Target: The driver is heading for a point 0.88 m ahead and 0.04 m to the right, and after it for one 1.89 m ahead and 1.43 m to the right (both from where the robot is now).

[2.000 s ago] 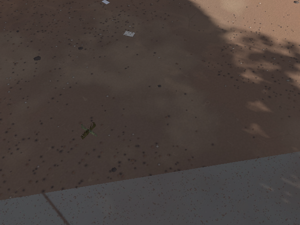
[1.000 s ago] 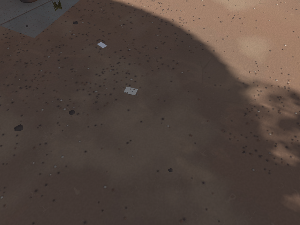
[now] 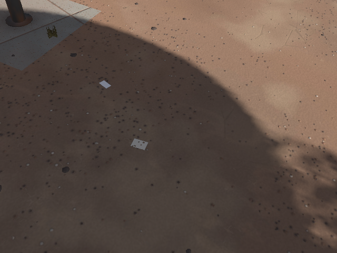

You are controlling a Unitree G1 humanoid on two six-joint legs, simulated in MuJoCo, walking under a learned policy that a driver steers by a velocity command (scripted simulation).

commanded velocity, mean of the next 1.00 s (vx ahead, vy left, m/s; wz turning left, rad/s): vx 0.46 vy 0.00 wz -0.11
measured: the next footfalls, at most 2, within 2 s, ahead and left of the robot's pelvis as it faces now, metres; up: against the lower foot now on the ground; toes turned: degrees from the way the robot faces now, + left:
right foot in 0.46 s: +0.39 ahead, -0.07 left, +0.00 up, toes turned +4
left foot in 1.00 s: +0.70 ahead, +0.07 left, +0.00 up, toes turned -12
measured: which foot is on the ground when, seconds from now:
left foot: down 0.00-0.48, up 0.50-0.98, down 1.00-1.00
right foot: up 0.00-0.44, down 0.46-1.00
